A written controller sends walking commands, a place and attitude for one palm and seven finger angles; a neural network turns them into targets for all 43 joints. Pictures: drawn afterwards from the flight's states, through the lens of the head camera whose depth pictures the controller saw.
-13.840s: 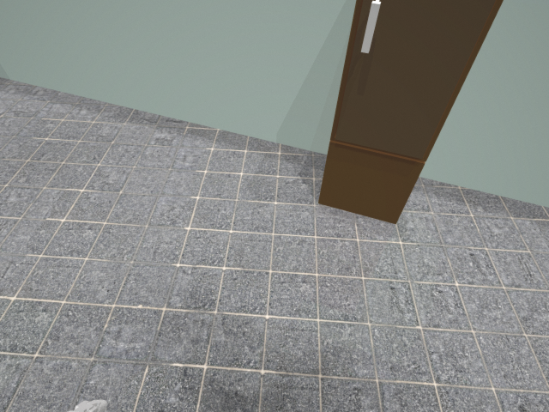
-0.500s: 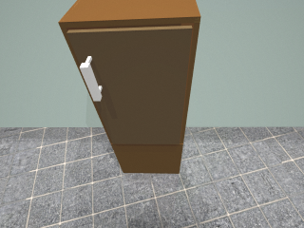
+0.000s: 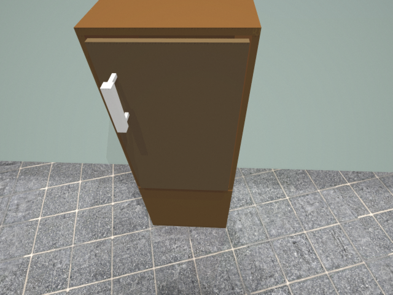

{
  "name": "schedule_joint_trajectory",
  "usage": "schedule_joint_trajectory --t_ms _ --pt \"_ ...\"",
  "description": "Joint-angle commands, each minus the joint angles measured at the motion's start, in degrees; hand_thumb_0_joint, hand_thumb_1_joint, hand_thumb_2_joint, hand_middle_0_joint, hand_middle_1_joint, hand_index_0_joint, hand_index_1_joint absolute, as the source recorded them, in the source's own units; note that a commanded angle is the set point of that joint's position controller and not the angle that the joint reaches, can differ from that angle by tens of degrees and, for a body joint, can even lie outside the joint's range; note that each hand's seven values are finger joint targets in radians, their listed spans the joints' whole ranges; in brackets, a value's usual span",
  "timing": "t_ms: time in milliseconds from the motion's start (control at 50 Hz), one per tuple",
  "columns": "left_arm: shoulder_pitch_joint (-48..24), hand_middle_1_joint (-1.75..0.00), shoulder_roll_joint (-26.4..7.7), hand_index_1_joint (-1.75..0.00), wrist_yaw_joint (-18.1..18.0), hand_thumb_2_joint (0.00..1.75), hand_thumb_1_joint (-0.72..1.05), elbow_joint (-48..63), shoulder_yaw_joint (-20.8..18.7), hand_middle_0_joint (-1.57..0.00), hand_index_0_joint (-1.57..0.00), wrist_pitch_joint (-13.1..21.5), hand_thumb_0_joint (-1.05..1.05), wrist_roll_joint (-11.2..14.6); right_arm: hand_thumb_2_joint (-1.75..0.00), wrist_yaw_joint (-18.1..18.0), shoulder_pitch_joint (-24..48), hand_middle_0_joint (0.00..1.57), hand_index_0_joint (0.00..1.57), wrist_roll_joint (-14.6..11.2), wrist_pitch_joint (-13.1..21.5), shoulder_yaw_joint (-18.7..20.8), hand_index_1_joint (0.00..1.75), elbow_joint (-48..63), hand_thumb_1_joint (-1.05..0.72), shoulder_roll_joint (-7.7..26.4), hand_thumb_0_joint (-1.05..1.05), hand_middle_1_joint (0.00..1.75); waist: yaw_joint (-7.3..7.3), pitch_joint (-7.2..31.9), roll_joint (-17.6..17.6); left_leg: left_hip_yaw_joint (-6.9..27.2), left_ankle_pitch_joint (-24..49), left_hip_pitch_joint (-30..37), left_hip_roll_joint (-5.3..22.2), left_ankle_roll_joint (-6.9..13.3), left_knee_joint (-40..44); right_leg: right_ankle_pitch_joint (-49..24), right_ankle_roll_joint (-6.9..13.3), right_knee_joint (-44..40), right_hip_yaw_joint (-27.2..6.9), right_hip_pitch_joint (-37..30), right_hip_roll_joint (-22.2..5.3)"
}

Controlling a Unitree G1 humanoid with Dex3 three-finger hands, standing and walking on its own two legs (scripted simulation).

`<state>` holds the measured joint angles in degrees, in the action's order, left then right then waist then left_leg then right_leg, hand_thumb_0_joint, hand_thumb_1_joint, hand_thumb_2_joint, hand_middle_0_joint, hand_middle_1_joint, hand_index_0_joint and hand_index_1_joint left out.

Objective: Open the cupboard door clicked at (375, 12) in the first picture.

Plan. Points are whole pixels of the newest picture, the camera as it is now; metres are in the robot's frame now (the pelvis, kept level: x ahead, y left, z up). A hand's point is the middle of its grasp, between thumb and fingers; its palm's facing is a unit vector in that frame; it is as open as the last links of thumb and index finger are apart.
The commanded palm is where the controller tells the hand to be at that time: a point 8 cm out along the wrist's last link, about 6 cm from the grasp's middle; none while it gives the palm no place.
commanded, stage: look again from close up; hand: left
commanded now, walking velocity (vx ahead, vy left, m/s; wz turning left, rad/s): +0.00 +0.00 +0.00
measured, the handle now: (118, 103) +0.52 +0.23 +0.10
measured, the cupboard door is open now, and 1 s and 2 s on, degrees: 0 0 0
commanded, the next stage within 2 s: raise the hand with hooked fingers in 0.40 s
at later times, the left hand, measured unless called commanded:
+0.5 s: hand out of the picture +0.02 +0.19 -0.17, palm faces +0.03 -0.98 -0.21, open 7.4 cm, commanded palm +0.09 +0.24 -0.07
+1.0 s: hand (84, 292) +0.14 +0.23 -0.03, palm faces +0.10 -1.00 +0.00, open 9.1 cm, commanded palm +0.13 +0.28 -0.01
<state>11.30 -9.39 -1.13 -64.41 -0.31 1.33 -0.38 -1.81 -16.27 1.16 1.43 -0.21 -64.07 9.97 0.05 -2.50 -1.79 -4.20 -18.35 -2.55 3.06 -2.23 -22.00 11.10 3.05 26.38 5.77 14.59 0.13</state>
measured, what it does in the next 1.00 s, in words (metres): lowers itself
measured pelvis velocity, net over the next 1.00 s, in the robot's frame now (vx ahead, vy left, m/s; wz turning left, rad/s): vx -0.04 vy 0.03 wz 0.05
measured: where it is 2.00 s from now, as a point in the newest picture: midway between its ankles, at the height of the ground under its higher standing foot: outside the picture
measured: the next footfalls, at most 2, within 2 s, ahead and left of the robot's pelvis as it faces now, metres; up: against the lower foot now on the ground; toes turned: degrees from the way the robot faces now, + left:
none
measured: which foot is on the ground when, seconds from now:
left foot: down 0.00-1.00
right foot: down 0.00-1.00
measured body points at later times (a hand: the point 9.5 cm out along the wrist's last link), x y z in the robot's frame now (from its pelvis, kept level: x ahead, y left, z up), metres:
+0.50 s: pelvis +0.00 +0.01 +0.00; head +0.01 +0.00 +0.45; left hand +0.02 +0.24 -0.15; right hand -0.02 -0.21 -0.16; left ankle -0.07 +0.14 -0.74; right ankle +0.04 -0.08 -0.74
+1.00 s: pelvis -0.04 +0.03 -0.07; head +0.01 +0.05 +0.38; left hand +0.12 +0.28 -0.03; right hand +0.22 -0.19 -0.08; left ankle -0.07 +0.14 -0.74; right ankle +0.04 -0.08 -0.74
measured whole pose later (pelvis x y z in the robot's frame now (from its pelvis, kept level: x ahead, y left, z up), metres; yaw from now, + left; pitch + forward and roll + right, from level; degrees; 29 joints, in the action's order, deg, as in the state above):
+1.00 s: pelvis -0.04 +0.03 -0.07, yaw +3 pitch +10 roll -1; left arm 27.2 -11.2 15.3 0.2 -7.6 23.5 13.6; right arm -1.5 -8.5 -1.2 14.0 2.0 -23.2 16.6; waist 3.1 5.0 2.1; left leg -1.4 -33.1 -36.6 1.2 0.7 -59.9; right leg 21.3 1.0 56.5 6.7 44.7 -4.4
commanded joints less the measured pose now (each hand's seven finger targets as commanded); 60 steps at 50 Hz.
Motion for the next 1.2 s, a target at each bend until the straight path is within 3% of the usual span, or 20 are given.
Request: schedule_joint_trajectory --t_ms 0,460,480,500,520,540,560,580,600,620,640,700,720,740,800,840,920,1020,1140,1180 --pt "1.9 -0.30 -8.2 -0.30 -0.5 0.90 0.90 2.1 -1.6 -0.20 -0.20 0.9 0.00 -0.1 -0.90 -0.4 -5.4 0.20 0.20 -0.1 0.5 1.1 0.30 0.8 -0.90 5.1 0.00 0.30 -0.22 0.3 2.1 2.7 6.9 -7.3 3.6 2.9 4.2 -10.1 0.6 -5.0 -9.4 -6.7 -7.5" --pt "3.3 -0.30 -6.7 -0.30 -0.5 0.90 0.90 1.8 -1.3 -0.20 -0.20 0.4 0.00 -0.1 -0.90 -0.4 -6.9 0.20 0.20 -0.2 0.6 0.8 0.30 -0.6 -0.90 3.8 0.00 0.30 0.19 -1.9 1.0 3.7 5.7 -9.5 3.7 3.4 5.4 -5.5 0.2 -5.2 -8.4 -6.3 -6.7" --pt "12.9 -0.30 -7.0 -0.30 -3.0 0.90 0.90 -1.0 -1.3 -0.20 -0.20 1.1 0.00 -0.1 -0.90 0.2 0.9 0.20 0.20 -0.8 1.0 1.5 0.30 3.3 -0.90 5.6 0.00 0.30 3.98 0.3 2.9 -0.9 5.8 -12.4 4.5 1.8 -8.2 -31.9 -2.4 -1.6 -10.9 -8.5 -10.2" --pt "-33.2 -0.32 -21.0 -0.32 -1.6 0.89 0.88 84.4 -8.5 -0.20 -0.20 14.3 0.00 12.3 -0.90 -2.7 2.2 0.20 0.20 -3.9 10.7 2.1 0.30 24.5 -0.90 15.2 0.00 0.30 -3.85 27.1 -7.3 2.9 13.7 -2.7 -3.8 3.3 0.1 -22.0 -0.8 0.0 -11.8 -16.8 -5.8" --pt "-7.5 -0.33 -16.6 -0.33 -4.7 0.88 0.85 72.7 -8.0 -0.20 -0.20 11.2 0.00 7.5 -0.90 -4.3 6.7 0.20 0.20 -3.1 15.2 2.0 0.30 22.2 -0.90 10.8 0.00 0.30 1.16 26.0 -15.4 1.1 19.8 -4.1 -3.8 3.5 0.1 -14.8 1.4 3.0 -8.6 -16.5 -3.1" --pt "7.5 -0.34 -3.9 -0.34 -6.0 0.87 0.83 63.8 -2.3 -0.21 -0.21 4.3 0.00 9.3 -0.90 -4.1 6.7 0.20 0.20 -4.0 17.0 2.2 0.30 22.8 -0.90 7.9 0.00 0.30 0.24 14.7 -11.3 2.9 17.8 -9.5 -2.6 1.3 0.5 -7.9 0.5 1.7 -5.0 -8.9 -2.6" --pt "7.8 -0.36 -0.8 -0.36 -4.9 0.86 0.81 60.4 -1.3 -0.21 -0.21 4.2 0.00 10.3 -0.90 -3.9 4.6 0.20 0.20 -4.1 17.6 1.8 0.30 20.7 -0.90 8.9 0.00 0.30 -1.45 5.6 -0.5 3.3 14.0 -12.9 -2.3 2.3 -1.0 -5.2 -1.3 -0.1 -2.9 -3.2 -2.1" --pt "2.7 -0.37 -4.2 -0.37 -3.6 0.85 0.78 62.9 -4.4 -0.21 -0.21 7.4 0.00 11.0 -0.90 -3.2 5.4 0.20 0.20 -3.4 18.8 2.9 0.30 23.9 -0.90 10.9 0.00 0.30 -3.00 0.1 7.5 5.0 9.4 -17.2 -2.6 3.2 -3.2 0.0 -2.3 -0.5 -2.7 2.0 -2.2" --pt "5.1 -0.39 -5.3 -0.39 -1.5 0.84 0.76 61.6 -6.8 -0.21 -0.21 11.2 0.00 11.0 -0.90 -2.7 3.9 0.20 0.20 -2.4 19.7 4.0 0.30 25.5 -0.90 11.6 0.00 0.30 -2.42 3.1 13.7 4.3 6.9 -19.2 -2.9 3.6 -5.7 5.2 -3.0 0.5 -2.2 4.2 -2.3" --pt "13.2 -0.40 -2.9 -0.40 1.2 0.83 0.74 58.2 -7.4 -0.21 -0.21 14.6 0.00 11.7 -0.90 -2.0 4.8 0.20 0.20 -2.0 20.4 4.5 0.30 27.8 -0.90 11.1 0.00 0.30 -0.08 4.0 15.9 4.0 4.6 -23.1 -3.1 3.4 -8.2 8.9 -3.0 2.7 -2.3 5.6 -2.3" --pt "18.6 -0.42 -3.2 -0.42 4.3 0.82 0.71 55.4 -8.6 -0.21 -0.21 18.1 0.00 12.1 -0.90 -0.8 5.6 0.20 0.20 -2.1 20.8 4.5 0.30 30.3 -0.90 11.1 0.00 0.30 1.99 4.3 10.1 3.5 3.7 -25.3 -4.0 2.6 -10.3 9.6 -2.2 5.6 -3.0 6.2 -2.8" --pt "24.2 -0.47 0.1 -0.47 14.5 0.79 0.64 56.0 -7.5 -0.22 -0.22 31.2 0.00 14.5 -0.90 2.1 7.8 0.20 0.20 -1.6 20.0 5.1 0.30 35.7 -0.90 10.9 0.00 0.30 2.87 7.7 11.6 1.9 1.1 -34.4 -4.9 1.3 -19.1 7.8 -1.4 14.6 -4.0 10.3 -2.7" --pt "22.7 -0.48 -1.9 -0.48 18.0 0.78 0.62 56.7 -8.8 -0.22 -0.22 35.2 0.00 14.8 -0.90 2.8 8.9 0.20 0.20 -1.6 19.6 5.6 0.30 37.6 -0.90 11.7 0.00 0.30 2.16 8.4 11.7 1.8 -0.3 -36.8 -5.2 1.4 -22.4 8.1 -1.2 16.2 -5.3 11.9 -3.0" --pt "24.2 -0.50 -5.3 -0.50 20.6 0.77 0.60 54.7 -12.1 -0.22 -0.22 35.9 0.00 14.9 -0.90 3.2 8.5 0.20 0.20 -2.1 18.6 6.2 0.30 39.3 -0.90 12.4 0.00 0.30 3.28 8.8 8.4 1.5 -1.0 -38.6 -5.6 1.6 -24.5 9.4 -0.5 17.2 -7.7 12.2 -3.8" --pt "19.6 -0.54 -6.5 -0.54 22.9 0.74 0.53 64.5 -12.2 -0.23 -0.23 30.3 0.00 17.5 -0.90 2.2 10.2 0.20 0.20 -3.7 16.0 5.6 0.30 45.6 -0.90 12.6 0.00 0.30 3.50 13.5 6.9 0.5 -3.4 -40.9 -6.4 2.8 -25.3 13.5 -1.2 17.0 -8.7 12.4 -3.7" --pt "10.4 -0.57 -7.9 -0.57 20.9 0.72 0.48 72.8 -12.3 -0.23 -0.23 27.4 0.00 18.3 -0.90 1.2 9.0 0.20 0.20 -3.6 14.9 4.9 0.30 47.2 -0.90 12.3 0.00 0.30 1.51 14.6 2.9 1.6 -4.5 -40.6 -6.0 2.9 -26.3 16.2 -1.6 18.0 -8.7 15.5 -3.0" --pt "4.2 -0.63 -9.2 -0.63 15.4 0.68 0.39 86.0 -11.6 -0.24 -0.24 28.3 0.00 15.0 -0.90 -0.1 3.6 0.20 0.20 -2.6 14.2 4.1 0.30 47.1 -0.90 11.1 0.00 0.30 -0.63 20.5 -2.3 4.1 3.8 -34.9 -4.1 3.2 -27.4 3.1 -1.6 22.5 -5.0 14.8 -1.3" --pt "1.9 -0.70 -10.5 -0.70 17.3 0.63 0.27 83.7 -9.8 -0.25 -0.25 26.7 0.00 14.3 -0.90 -0.8 3.2 0.20 0.20 -2.6 15.2 2.3 0.30 43.9 -0.90 11.9 0.00 0.30 -2.78 18.0 -4.6 6.3 4.6 -33.9 -3.0 2.8 -26.9 2.5 -1.6 22.6 -2.5 17.1 -0.7" --pt "6.3 -0.80 -13.6 -0.80 20.5 0.57 0.13 75.6 -16.2 -0.25 -0.25 15.4 0.00 17.6 -0.90 -1.4 6.2 0.20 0.20 -3.3 16.1 1.1 0.30 43.7 -0.90 11.8 0.00 0.30 0.83 18.6 -0.6 7.3 5.6 -34.2 -3.1 2.1 -21.5 2.5 -1.5 20.0 -0.6 9.9 -0.5" --pt "6.0 -0.82 -13.9 -0.82 19.9 0.55 0.08 78.9 -17.4 -0.26 -0.26 14.4 0.00 18.3 -0.90 -1.3 6.1 0.20 0.20 -3.2 16.8 1.0 0.30 43.6 -0.90 11.4 0.00 0.30 1.53 20.7 -1.5 7.2 8.5 -32.3 -3.0 1.7 -20.2 0.3 -1.6 19.6 -0.2 8.1 -0.9"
